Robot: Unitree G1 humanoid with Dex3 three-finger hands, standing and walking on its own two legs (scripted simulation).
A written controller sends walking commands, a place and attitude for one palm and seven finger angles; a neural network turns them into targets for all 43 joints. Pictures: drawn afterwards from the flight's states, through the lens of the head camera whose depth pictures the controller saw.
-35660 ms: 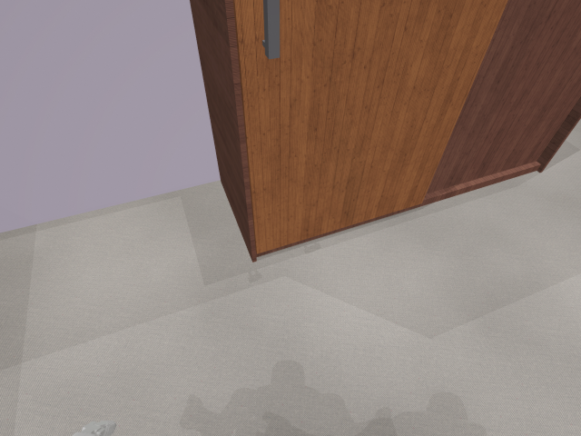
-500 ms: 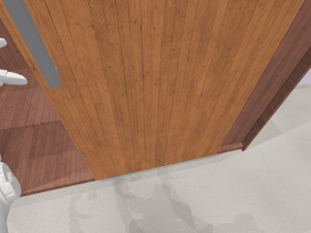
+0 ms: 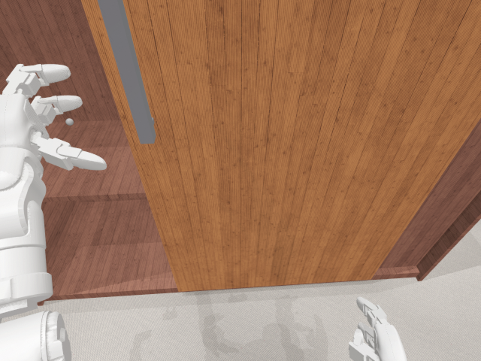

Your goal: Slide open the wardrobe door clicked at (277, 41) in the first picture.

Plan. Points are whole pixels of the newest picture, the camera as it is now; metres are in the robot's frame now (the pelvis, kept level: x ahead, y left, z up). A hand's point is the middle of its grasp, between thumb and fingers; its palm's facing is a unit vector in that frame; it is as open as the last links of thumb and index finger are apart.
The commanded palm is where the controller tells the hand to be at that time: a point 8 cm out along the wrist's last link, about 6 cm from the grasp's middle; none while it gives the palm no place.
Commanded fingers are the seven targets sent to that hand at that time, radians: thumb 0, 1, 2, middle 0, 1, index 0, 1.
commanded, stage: draw the hand back to the body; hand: left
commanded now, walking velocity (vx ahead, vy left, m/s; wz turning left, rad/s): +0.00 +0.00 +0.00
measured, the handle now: (131, 61) +0.52 +0.26 +0.27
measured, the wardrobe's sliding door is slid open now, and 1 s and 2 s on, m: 0.57 0.57 0.57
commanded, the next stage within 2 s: step back with the hand held close in 1.64 s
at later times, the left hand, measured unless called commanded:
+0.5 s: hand (62, 176) +0.27 +0.27 +0.22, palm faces +0.28 -0.96 -0.02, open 14.7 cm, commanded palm +0.23 +0.30 +0.22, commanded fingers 0.00 -0.44 0.25 -0.25 -1.09 -0.25 -1.09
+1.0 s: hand (63, 220) +0.23 +0.25 +0.19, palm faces +0.48 -0.82 -0.30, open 11.4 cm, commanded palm +0.17 +0.29 +0.19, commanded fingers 0.00 0.47 0.69 -0.22 -0.56 -0.22 -0.56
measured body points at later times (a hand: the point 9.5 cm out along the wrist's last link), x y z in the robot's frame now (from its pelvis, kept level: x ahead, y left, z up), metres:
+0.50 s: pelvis -0.01 -0.02 +0.00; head -0.05 -0.04 +0.45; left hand +0.25 +0.32 +0.22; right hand +0.20 -0.25 -0.06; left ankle +0.02 +0.10 -0.74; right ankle -0.03 -0.12 -0.74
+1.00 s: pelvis -0.01 -0.01 +0.00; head -0.04 -0.03 +0.45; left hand +0.19 +0.30 +0.20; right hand +0.15 -0.24 -0.09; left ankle +0.02 +0.10 -0.74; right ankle -0.03 -0.12 -0.74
